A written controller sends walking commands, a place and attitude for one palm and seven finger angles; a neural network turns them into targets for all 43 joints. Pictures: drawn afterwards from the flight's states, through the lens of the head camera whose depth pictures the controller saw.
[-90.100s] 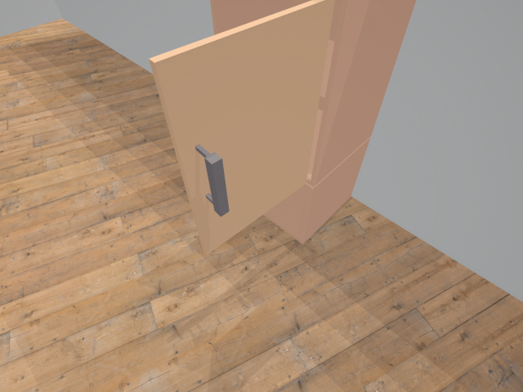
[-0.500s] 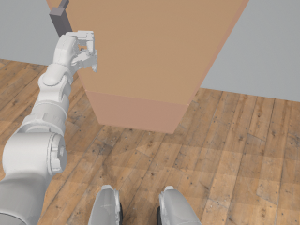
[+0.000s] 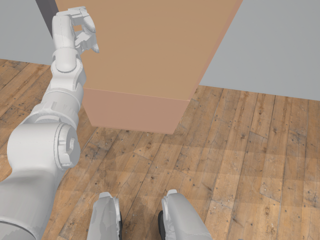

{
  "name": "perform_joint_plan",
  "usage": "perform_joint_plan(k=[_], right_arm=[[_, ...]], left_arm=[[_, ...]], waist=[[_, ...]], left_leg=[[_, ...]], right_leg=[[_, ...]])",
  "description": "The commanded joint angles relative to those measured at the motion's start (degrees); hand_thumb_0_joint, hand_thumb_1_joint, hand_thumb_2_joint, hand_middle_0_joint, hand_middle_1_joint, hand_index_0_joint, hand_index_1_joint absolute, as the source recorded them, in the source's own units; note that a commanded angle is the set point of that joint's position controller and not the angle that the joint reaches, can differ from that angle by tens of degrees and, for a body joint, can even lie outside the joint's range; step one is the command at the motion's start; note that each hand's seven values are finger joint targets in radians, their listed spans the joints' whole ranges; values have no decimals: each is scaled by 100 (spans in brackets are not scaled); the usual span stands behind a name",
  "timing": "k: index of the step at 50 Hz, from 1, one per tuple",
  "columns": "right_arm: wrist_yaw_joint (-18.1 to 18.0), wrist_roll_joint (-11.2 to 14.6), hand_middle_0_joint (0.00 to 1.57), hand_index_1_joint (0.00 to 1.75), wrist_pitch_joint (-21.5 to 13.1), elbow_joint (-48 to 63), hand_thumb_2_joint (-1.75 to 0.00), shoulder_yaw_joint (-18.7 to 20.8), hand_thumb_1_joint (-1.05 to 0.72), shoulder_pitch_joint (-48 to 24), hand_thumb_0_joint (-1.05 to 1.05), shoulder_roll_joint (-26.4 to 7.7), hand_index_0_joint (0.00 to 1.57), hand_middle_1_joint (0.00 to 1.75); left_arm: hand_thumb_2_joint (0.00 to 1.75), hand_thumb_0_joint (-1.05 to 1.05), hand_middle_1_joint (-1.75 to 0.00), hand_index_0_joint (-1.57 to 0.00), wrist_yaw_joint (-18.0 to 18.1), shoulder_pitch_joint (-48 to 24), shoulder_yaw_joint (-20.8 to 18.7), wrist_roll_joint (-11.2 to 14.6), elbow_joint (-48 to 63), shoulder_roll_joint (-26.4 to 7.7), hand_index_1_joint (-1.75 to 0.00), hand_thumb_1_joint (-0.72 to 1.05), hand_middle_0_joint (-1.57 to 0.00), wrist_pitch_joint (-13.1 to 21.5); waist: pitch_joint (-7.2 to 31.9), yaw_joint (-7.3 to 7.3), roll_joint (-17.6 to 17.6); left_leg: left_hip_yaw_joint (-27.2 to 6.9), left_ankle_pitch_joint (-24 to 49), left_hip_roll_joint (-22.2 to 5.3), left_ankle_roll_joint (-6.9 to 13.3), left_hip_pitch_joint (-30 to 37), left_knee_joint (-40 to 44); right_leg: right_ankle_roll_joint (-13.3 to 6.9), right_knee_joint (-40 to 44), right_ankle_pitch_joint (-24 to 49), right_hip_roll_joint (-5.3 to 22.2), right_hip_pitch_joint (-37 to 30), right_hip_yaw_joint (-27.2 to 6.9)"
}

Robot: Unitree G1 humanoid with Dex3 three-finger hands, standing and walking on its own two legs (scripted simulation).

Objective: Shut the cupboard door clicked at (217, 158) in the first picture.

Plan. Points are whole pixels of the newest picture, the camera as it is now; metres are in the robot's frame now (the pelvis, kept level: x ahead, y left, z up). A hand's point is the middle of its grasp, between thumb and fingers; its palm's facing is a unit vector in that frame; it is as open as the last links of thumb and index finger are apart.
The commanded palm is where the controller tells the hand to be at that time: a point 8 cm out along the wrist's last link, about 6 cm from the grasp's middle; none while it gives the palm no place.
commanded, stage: pull the fist back off the door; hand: left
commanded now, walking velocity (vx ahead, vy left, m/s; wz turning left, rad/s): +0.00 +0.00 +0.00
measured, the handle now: (58, 19) +0.63 +0.17 +0.11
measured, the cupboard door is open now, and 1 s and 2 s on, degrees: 0 0 0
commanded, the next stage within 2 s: draw the hand back to the body in 0.68 s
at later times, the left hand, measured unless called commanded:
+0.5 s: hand (94, 52) +0.52 +0.09 +0.11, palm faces +0.03 -1.00 +0.00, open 3.1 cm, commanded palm +0.48 +0.13 +0.11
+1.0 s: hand (86, 68) +0.45 +0.10 +0.14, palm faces +0.02 -1.00 -0.03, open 3.1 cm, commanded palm +0.41 +0.16 +0.15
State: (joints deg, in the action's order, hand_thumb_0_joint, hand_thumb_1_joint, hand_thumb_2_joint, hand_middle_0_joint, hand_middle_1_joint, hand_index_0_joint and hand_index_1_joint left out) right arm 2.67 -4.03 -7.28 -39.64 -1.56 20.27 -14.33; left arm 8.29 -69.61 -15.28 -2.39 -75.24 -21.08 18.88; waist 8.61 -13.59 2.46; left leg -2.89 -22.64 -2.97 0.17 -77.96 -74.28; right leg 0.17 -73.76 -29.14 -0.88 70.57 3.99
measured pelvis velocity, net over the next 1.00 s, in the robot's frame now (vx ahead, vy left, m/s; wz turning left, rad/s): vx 0.06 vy -0.02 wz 0.01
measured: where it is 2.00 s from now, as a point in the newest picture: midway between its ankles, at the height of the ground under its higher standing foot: outside the picture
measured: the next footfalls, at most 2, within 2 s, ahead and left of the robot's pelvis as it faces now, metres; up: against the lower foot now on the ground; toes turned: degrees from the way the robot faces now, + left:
none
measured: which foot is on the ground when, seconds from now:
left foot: down 0.00-1.00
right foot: down 0.00-1.00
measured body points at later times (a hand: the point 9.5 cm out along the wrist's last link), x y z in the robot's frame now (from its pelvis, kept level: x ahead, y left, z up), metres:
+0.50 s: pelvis +0.07 -0.01 +0.05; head +0.17 -0.01 +0.49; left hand +0.51 +0.15 +0.11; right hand +0.08 -0.27 -0.07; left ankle +0.10 +0.12 -0.60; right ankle +0.05 -0.13 -0.60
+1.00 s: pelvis +0.06 -0.02 +0.07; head +0.12 -0.04 +0.51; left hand +0.44 +0.16 +0.14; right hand +0.18 -0.26 -0.06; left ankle +0.10 +0.12 -0.60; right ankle +0.05 -0.13 -0.60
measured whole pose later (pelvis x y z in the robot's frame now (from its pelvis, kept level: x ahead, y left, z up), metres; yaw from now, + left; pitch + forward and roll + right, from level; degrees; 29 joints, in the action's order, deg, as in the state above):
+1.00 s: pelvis +0.06 -0.02 +0.07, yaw +1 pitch +14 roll +0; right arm 0.8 1.1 2.7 -34.1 0.2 15.1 -12.1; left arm -1.6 -22.0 -6.4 7.8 -35.6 -8.7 21.9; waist 7.6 -2.3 2.2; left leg 0.3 -23.8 -2.7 -1.6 -47.6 -57.4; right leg -1.4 -59.4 -30.5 -0.8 42.9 1.0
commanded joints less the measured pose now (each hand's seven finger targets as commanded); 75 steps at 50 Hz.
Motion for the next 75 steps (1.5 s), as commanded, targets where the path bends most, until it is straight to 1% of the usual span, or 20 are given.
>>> perform_joint_plan(k=[1, 4, 8, 11, 14, 22, 27, 32, 34, 38, 40, 42, 45, 49, 54, 65, 66, 68, 70, 75], right_arm=[[52, -20, 20, 30, 90, 286, -90, 415, -90, 1137, 0, -1159, 20, 30], [7, 72, 20, 30, 197, 448, -90, 364, -90, 1129, 0, -1137, 20, 30], [31, 118, 20, 30, 342, 644, -90, 382, -90, 1186, 0, -1017, 20, 30], [48, 153, 20, 30, 447, 679, -90, 478, -90, 1192, 0, -953, 20, 30], [40, 200, 20, 30, 528, 634, -90, 574, -90, 1216, 0, -921, 20, 30], [43, 275, 20, 30, 579, 673, -90, 670, -90, 916, 0, -742, 20, 30], [34, 339, 20, 30, 656, 838, -90, 650, -90, 553, 0, -669, 20, 30], [-42, 351, 20, 30, 701, 913, -90, 622, -90, 183, 0, -613, 20, 30], [-90, 345, 20, 30, 705, 870, -90, 628, -90, 71, 0, -624, 20, 30], [-136, 348, 20, 30, 672, 800, -90, 604, -90, -117, 0, -595, 20, 30], [-147, 348, 20, 30, 656, 834, -90, 602, -90, -113, 0, -634, 20, 30], [-152, 389, 20, 30, 689, 992, -90, 565, -90, -246, 0, -628, 20, 30], [-218, 457, 20, 30, 764, 1223, -90, 494, -90, -318, 0, -628, 20, 30], [-302, 573, 20, 30, 795, 1378, -90, 426, -90, -448, 0, -581, 20, 30], [-396, 669, 20, 30, 630, 1374, -90, 393, -90, -581, 0, -607, 20, 30], [-516, 775, 20, 30, 279, 1573, -90, 298, -90, -1073, 0, -610, 20, 30], [-641, 773, 20, 30, 423, 1620, -90, 297, -90, -1330, 0, -450, 20, 30], [-761, 739, 20, 30, 491, 1652, -90, 248, -90, -1399, 0, -450, 20, 30], [-836, 716, 20, 30, 541, 1599, -90, 218, -90, -1447, 0, -466, 20, 30], [-884, 670, 20, 30, 521, 1571, -90, 123, -90, -1626, 0, -421, 20, 30]], left_arm=[[90, 0, -150, -130, -63, -3376, 62, -316, 1296, -1189, -150, 90, -130, 582], [90, 0, -150, -130, -414, -2630, -412, 170, 1085, -1414, -150, 90, -130, 400], [90, 0, -150, -130, -536, -1527, -709, 271, 1605, -1465, -150, 90, -130, 529], [90, 0, -150, -130, -593, -1070, -457, 389, 2356, -967, -150, 90, -130, 750], [90, 0, -150, -130, -636, -588, -283, 615, 2807, -527, -150, 90, -130, 806], [90, 0, -150, -130, -591, 1158, 534, 687, 4146, 532, -150, 90, -130, 1000], [90, 0, -150, -130, -617, 2160, 888, 716, 4509, 853, -150, 90, -130, 935], [90, 0, -150, -130, -582, 2045, 1107, 739, 4858, 1001, -150, 90, -130, 1069], [90, 0, -150, -130, -572, 1871, 1010, 720, 4724, 858, -150, 90, -130, 1144], [90, 0, -150, -130, -629, 1497, 1264, 669, 4500, 1063, -150, 90, -130, 1230], [90, 0, -150, -130, -669, 1670, 1167, 721, 4371, 993, -150, 90, -130, 1192], [90, 0, -150, -130, -718, 2178, 839, 846, 4611, 681, -150, 90, -130, 1096], [90, 0, -150, -130, -846, 2825, 488, 982, 5026, 222, -150, 90, -130, 853], [90, 0, -150, -130, -1061, 3265, 601, 1170, 5650, 246, -150, 90, -130, 586], [90, 0, -150, -130, -1340, 3777, 841, 1426, 6174, 423, -150, 90, -130, 433], [90, 0, -135, -116, -1708, 5288, 252, 1752, 7498, -218, -135, 90, -116, -10], [90, 0, -132, -113, -1237, 5376, 657, 1021, 7886, -479, -132, 90, -113, -255], [90, 0, -126, -108, -837, 5809, 792, 880, 8153, -205, -126, 90, -108, -653], [90, 0, -120, -102, -626, 6198, 618, 806, 8243, -354, -120, 90, -102, -909], [90, 0, -105, -89, -411, 6619, 511, 706, 8915, -402, -105, 90, -89, -1245]], waist=[[2928, -287, 990], [2851, -59, 517], [2911, 287, 255], [3155, 364, 293], [2994, 388, -48], [2831, 627, 193], [2374, 784, 13], [2133, 747, -119], [2056, 703, -418], [2096, 650, -142], [2231, 731, -133], [2526, 989, -95], [2535, 1180, -418], [1923, 1142, -708], [1334, 1082, -555], [958, 1460, -86], [936, 1453, -219], [488, 1386, -177], [274, 1411, -458], [68, 1448, -154]], left_leg=[[-437, -1007, 115, 103, 3330, 1117], [-183, -752, 151, 151, 2789, 1110], [-18, -135, 114, 169, 2817, 1200], [30, 537, 102, 143, 3389, 1266], [89, 845, 131, 137, 3626, 1395], [213, 2115, 191, 90, 4673, 1547], [314, 2193, 235, 93, 4650, 1691], [309, 1961, 266, 107, 4642, 1661], [302, 1699, 273, 120, 4441, 1629], [245, 1500, 271, 94, 4560, 1566], [239, 1514, 290, 101, 4561, 1570], [309, 1582, 315, 94, 4645, 1721], [382, 1551, 348, 141, 4466, 1990], [451, 1176, 340, 186, 4448, 2388], [424, 847, 328, 200, 4863, 2757], [412, 1007, 367, 192, 5588, 3426], [421, 1022, 368, 219, 5903, 3677], [425, 1031, 339, 239, 6142, 3923], [413, 1079, 324, 255, 6296, 4125], [395, 1357, 286, 231, 6959, 4633]], right_leg=[[-162, 1336, -178, -157, -162, -166], [-122, 1515, -137, -195, -899, -267], [-92, 1607, 331, -226, -1539, -298], [-86, 1630, 943, -236, -1751, -268], [-63, 1786, 1377, -253, -2112, -231], [-82, 1860, 2787, -220, -2492, -153], [-65, 1942, 3179, -155, -2791, -194], [-49, 1967, 3145, -95, -2823, -262], [-29, 1983, 3030, -74, -2859, -315], [-52, 1948, 2661, -53, -2548, -313], [-72, 1940, 2654, -69, -2636, -319], [-72, 2030, 2831, -49, -3107, -371], [-37, 2215, 3057, -39, -3881, -456], [37, 2694, 2741, -10, -4189, -508], [37, 3160, 2047, -20, -4075, -453], [-44, 3576, 1974, -16, -4710, -379], [-27, 4008, 1963, 173, -4795, -641], [-11, 4256, 1894, 166, -4844, -513], [-7, 4503, 1903, 135, -5043, -452], [-49, 4852, 2089, 88, -5454, -312]])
